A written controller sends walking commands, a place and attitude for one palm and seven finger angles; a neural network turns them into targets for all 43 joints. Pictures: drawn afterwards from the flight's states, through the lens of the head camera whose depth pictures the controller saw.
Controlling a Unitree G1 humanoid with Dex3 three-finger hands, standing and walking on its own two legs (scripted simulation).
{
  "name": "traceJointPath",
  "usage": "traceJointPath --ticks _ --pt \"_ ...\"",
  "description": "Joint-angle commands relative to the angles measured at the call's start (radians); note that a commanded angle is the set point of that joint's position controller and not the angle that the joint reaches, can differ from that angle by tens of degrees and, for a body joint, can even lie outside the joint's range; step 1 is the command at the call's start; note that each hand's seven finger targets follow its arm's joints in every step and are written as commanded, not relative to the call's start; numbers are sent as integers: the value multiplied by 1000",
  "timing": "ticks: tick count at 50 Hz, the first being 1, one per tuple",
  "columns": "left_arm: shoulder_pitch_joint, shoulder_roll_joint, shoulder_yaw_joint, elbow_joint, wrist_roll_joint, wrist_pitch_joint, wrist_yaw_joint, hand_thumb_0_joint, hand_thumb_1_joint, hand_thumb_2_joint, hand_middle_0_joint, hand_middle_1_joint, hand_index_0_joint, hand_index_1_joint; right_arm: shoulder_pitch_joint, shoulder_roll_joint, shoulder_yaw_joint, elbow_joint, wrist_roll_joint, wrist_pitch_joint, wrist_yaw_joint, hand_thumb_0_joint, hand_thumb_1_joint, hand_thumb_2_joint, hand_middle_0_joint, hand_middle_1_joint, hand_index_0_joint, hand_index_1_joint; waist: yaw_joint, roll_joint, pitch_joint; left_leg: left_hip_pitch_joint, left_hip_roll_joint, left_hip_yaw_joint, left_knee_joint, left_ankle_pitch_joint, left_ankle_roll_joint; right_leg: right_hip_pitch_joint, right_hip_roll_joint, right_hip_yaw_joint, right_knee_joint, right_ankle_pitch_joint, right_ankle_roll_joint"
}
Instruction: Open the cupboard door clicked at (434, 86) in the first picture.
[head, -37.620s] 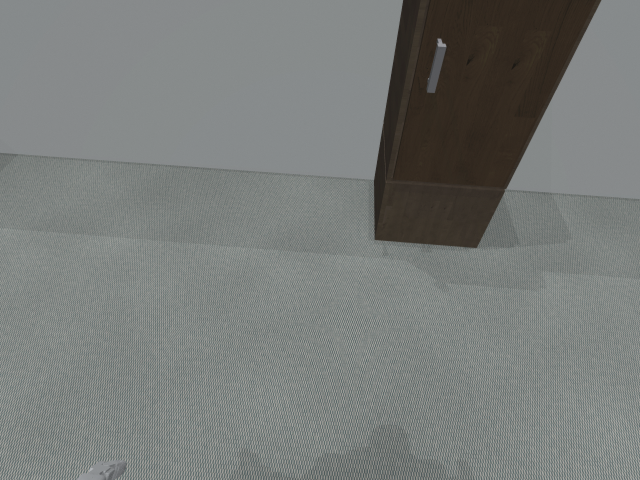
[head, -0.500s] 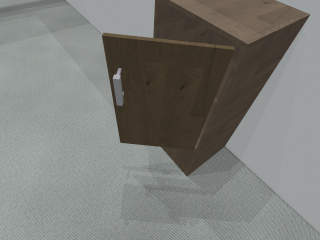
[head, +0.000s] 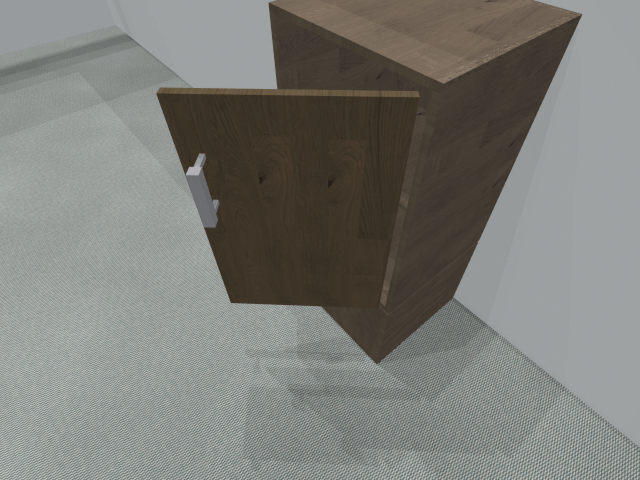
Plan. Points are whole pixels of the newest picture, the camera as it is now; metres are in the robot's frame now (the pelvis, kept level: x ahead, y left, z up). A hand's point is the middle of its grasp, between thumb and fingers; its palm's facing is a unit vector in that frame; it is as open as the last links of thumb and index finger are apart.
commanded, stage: come to a stop and stand still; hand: left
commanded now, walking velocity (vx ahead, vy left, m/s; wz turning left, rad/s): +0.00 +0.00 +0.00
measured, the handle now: (205, 191) +0.57 +0.23 +0.02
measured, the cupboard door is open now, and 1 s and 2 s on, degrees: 48 48 48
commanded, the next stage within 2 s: look again from close up in 0.38 s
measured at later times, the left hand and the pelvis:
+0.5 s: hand out of the picture +0.02 +0.19 -0.17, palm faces +0.02 -0.97 -0.22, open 7.4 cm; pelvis +0.01 +0.00 +0.00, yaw +0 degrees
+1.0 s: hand out of the picture +0.02 +0.20 -0.17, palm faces +0.01 -0.97 -0.23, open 7.4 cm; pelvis +0.01 +0.01 +0.01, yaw +0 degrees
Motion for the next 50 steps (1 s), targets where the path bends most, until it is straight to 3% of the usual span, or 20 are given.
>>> traceJointPath --ticks 1,6,9,12,14,16,41,50 --pt "68 145 34 -20 4 -17 7 0 900 900 -200 -300 -200 -300 13 -98 -21 -31 4 -25 -11 0 -900 -900 200 300 200 300 13 -55 -12 65 31 -11 -43 237 53 -26 -94 70 -108 448 -28" --pt "69 145 37 -7 5 -14 6 0 900 900 -200 -300 -200 -300 -2 -103 -22 -20 5 -23 -14 0 -900 -900 200 300 200 300 14 -22 -11 86 38 -13 -51 254 54 -30 -88 75 -113 436 -28" --pt "74 143 36 0 8 -15 5 0 900 900 -200 -300 -200 -300 -15 -103 -23 -14 6 -24 -15 0 -900 -900 200 300 200 300 15 -49 -7 97 41 -11 -52 258 55 -29 -86 73 -122 448 -26" --pt "73 146 36 5 6 -14 5 0 900 900 -200 -300 -200 -300 -23 -113 -24 -12 6 -25 -17 0 -900 -900 200 300 200 300 15 -17 -22 110 44 -13 -55 288 55 -21 -88 71 -116 465 -26" --pt "79 142 36 12 8 -14 5 0 900 900 -200 -300 -200 -300 -30 -110 -23 -9 7 -26 -18 0 -900 -900 200 300 200 300 19 -39 -14 113 47 -11 -56 301 57 -17 -88 66 -120 484 -23" --pt "75 149 37 14 7 -13 5 0 900 900 -200 -300 -200 -300 -35 -118 -25 -10 7 -26 -19 0 -900 -900 200 300 200 300 18 -22 -20 117 45 -12 -55 311 56 -13 -90 70 -116 494 -23" --pt "37 156 39 31 6 -11 2 0 900 900 -200 -300 -200 -300 -33 -131 -24 24 5 -31 -18 0 -900 -900 200 300 200 300 25 -18 -15 129 51 -35 -122 315 65 2 -95 53 -149 400 -17" --pt "34 152 34 40 7 -10 0 0 900 900 -200 -300 -200 -300 -29 -127 -22 32 6 -29 -15 0 -900 -900 200 300 200 300 23 -30 14 114 47 -44 -149 242 63 -16 -96 55 -181 319 -14"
